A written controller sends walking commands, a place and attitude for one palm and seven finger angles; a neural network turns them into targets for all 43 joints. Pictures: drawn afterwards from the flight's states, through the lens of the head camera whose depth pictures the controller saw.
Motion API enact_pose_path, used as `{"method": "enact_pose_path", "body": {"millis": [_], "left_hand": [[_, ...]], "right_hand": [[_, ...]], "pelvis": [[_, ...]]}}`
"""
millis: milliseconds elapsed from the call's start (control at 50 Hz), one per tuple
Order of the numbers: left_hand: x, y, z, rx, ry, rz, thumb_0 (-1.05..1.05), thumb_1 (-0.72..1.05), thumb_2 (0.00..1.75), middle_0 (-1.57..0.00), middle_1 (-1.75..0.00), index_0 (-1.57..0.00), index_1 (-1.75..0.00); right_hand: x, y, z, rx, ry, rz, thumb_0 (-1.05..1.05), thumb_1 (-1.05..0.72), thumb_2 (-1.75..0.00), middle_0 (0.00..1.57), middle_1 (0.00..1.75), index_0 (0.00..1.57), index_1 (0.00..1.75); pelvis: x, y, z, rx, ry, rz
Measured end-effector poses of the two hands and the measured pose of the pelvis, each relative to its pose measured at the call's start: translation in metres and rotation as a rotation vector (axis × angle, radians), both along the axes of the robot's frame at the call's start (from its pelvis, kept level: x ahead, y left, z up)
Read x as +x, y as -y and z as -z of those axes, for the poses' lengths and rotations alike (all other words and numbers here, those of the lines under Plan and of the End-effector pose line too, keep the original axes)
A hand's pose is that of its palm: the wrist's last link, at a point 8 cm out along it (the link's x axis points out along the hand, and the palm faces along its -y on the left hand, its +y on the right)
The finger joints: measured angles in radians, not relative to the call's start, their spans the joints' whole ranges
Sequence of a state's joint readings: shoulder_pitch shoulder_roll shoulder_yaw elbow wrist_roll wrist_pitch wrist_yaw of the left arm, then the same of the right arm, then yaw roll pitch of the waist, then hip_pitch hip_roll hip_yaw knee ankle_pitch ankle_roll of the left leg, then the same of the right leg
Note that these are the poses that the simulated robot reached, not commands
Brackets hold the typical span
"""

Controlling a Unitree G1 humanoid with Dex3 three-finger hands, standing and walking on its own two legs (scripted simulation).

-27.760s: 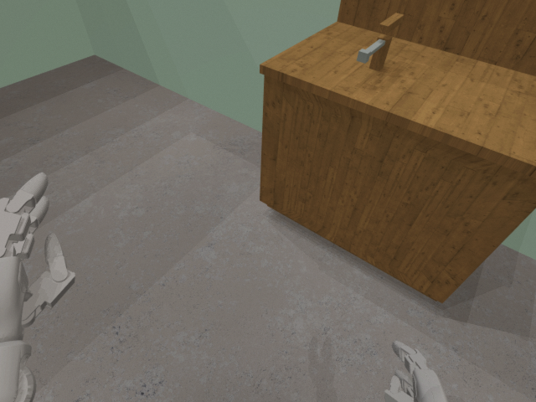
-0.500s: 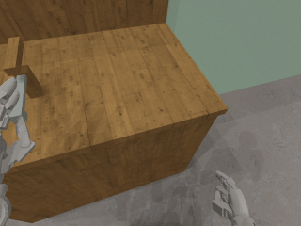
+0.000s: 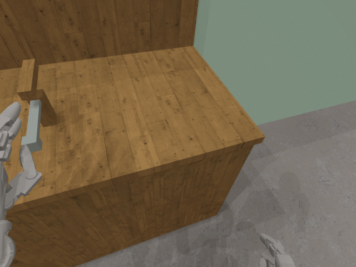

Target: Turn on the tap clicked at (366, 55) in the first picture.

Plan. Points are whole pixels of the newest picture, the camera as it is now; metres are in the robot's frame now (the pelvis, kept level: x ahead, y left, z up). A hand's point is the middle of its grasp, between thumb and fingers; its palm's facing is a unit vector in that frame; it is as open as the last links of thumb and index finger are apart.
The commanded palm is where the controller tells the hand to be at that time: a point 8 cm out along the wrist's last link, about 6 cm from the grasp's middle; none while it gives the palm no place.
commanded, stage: come to a stop and stand still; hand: left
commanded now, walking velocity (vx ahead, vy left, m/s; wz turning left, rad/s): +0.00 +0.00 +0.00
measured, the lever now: (32, 143) +0.33 +0.34 +0.09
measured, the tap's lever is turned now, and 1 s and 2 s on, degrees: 0 0 0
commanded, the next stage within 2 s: look again from close up in 0.62 s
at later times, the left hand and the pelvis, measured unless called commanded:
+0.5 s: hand (62, 149) +0.27 +0.23 +0.16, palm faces +0.39 -0.84 -0.38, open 7.4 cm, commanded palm +0.21 +0.27 +0.18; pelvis +0.06 -0.02 +0.00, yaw +1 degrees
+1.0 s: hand (77, 158) +0.26 +0.20 +0.15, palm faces +0.23 -0.86 -0.46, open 7.4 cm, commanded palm +0.20 +0.26 +0.18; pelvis +0.03 -0.01 +0.00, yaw -2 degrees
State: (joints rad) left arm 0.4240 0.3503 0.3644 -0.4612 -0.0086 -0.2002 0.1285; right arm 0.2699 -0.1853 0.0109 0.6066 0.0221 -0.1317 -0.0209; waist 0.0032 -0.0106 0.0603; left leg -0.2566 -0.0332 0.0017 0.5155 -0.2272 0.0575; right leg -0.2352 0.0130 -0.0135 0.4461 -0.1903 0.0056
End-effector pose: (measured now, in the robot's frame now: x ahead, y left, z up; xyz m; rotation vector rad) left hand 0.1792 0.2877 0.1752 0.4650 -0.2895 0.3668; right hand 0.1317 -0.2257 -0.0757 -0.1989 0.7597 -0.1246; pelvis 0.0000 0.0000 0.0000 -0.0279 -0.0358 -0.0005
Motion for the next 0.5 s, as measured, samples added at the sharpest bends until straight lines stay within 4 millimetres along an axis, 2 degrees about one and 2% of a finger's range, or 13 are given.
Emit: {"method": "enact_pose_path", "body": {"millis": [140, 320, 400, 500], "left_hand": [[0.015, 0.005, 0.003, -0.029, -0.012, -0.01, 0.01, 0.89, 0.9, -0.21, -0.3, -0.21, -0.31], [0.042, 0.012, -0.002, -0.035, -0.016, 0.002, 0.01, 0.89, 0.9, -0.21, -0.3, -0.21, -0.31], [0.048, 0.015, -0.002, -0.028, -0.034, 0.01, 0.01, 0.89, 0.9, -0.21, -0.3, -0.21, -0.31], [0.052, 0.017, -0.001, -0.03, -0.053, 0.0, 0.01, 0.89, 0.9, -0.21, -0.3, -0.21, -0.31]], "right_hand": [[0.035, -0.008, -0.003, 0.022, 0.025, -0.049, 0.01, -0.9, -0.9, 0.2, 0.3, 0.21, 0.3], [0.085, 0.0, -0.015, 0.009, 0.074, -0.064, 0.01, -0.9, -0.9, 0.2, 0.3, 0.21, 0.3], [0.099, 0.006, -0.019, 0.002, 0.083, -0.055, 0.01, -0.9, -0.9, 0.2, 0.3, 0.21, 0.3], [0.107, 0.013, -0.018, -0.008, 0.072, -0.051, 0.01, -0.9, -0.9, 0.2, 0.3, 0.21, 0.3]], "pelvis": [[0.019, 0.004, -0.003, 0.002, -0.011, -0.002], [0.041, 0.01, -0.005, 0.008, -0.025, -0.006], [0.049, 0.012, -0.005, 0.008, -0.031, -0.007], [0.055, 0.016, -0.005, 0.008, -0.035, -0.011]]}}
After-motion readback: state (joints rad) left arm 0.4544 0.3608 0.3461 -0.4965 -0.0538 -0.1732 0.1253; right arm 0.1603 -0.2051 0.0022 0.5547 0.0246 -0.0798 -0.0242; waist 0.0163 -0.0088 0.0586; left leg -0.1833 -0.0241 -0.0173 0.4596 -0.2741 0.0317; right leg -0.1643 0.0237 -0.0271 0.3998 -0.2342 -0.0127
